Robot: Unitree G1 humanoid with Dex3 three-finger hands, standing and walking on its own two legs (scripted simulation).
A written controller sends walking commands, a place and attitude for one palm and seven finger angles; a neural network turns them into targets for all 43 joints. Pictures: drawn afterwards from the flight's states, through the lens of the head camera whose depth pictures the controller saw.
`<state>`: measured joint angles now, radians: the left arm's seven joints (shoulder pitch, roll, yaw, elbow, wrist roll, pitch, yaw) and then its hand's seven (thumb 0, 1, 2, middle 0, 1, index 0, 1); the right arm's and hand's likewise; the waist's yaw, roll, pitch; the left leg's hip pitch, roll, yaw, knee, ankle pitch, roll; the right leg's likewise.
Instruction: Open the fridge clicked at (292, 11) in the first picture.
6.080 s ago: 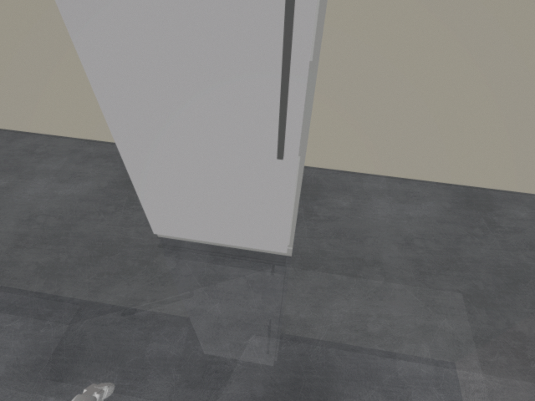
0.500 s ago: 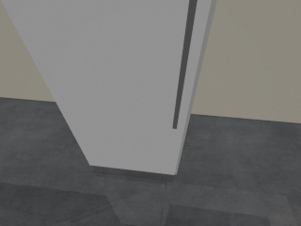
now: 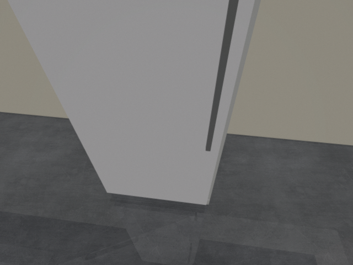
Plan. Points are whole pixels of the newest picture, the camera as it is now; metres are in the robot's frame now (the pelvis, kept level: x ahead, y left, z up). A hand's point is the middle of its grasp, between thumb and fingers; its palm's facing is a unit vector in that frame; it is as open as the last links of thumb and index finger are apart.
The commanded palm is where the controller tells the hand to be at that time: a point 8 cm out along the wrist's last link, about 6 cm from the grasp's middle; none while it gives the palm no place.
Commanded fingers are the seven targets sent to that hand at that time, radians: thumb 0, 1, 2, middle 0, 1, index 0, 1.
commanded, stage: look again from close up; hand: right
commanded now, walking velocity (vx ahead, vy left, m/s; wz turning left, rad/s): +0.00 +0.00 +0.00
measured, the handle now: (217, 89) +0.54 -0.08 +0.12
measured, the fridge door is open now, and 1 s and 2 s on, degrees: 0 0 0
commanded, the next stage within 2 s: shuffle to correct the standing spot in 0.38 s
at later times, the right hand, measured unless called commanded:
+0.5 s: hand out of the picture +0.01 -0.17 -0.18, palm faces +0.01 +0.98 -0.19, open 7.3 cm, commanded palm none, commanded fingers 0.00 -0.90 -0.90 0.20 0.30 0.20 0.30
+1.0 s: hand out of the picture -0.02 -0.10 -0.19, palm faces +0.13 +0.98 -0.12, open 7.3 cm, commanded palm none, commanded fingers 0.00 -0.90 -0.90 0.20 0.30 0.20 0.30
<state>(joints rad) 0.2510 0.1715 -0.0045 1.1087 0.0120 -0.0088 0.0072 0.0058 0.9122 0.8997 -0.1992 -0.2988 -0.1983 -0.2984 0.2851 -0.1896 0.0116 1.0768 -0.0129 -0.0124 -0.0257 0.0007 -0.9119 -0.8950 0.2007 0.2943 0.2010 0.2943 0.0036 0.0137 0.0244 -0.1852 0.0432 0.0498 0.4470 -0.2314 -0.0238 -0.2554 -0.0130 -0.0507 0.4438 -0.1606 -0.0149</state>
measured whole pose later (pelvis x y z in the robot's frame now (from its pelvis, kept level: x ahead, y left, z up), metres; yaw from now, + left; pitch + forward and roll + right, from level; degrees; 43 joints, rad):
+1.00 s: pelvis +0.06 +0.04 -0.02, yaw -4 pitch +0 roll +1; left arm 0.32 0.10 0.02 1.13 0.02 0.00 0.04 0.01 0.91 0.90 -0.20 -0.30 -0.20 -0.30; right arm 0.44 -0.12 -0.03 1.10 -0.02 0.01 -0.02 0.00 -0.91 -0.90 0.20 0.29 0.20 0.29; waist 0.00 0.03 0.02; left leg -0.17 -0.01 0.14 0.58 -0.41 0.04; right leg -0.31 -0.09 -0.04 0.66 -0.35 0.02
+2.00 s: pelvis +0.08 +0.10 -0.01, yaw -3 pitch -3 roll +0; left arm 0.28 0.16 0.03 0.96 0.02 0.02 0.02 0.00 0.93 0.90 -0.20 -0.30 -0.20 -0.30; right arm 0.31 -0.18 -0.01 0.96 -0.02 0.01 -0.05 0.00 -0.91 -0.89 0.20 0.29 0.20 0.29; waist 0.00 0.00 0.02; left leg -0.24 0.00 0.15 0.61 -0.33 0.06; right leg -0.28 0.00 -0.07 0.63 -0.30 -0.03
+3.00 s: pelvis +0.05 +0.04 +0.00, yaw +0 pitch -2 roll +0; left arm 0.28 0.15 0.02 1.08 0.01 0.00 0.02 0.01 0.92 0.90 -0.20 -0.30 -0.20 -0.30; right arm 0.39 -0.14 0.01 1.06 -0.03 0.01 -0.05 0.00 -0.91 -0.90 0.20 0.29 0.20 0.29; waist 0.00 0.00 0.03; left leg -0.25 0.06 0.06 0.47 -0.19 -0.03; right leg -0.23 0.07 -0.15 0.41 -0.16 -0.12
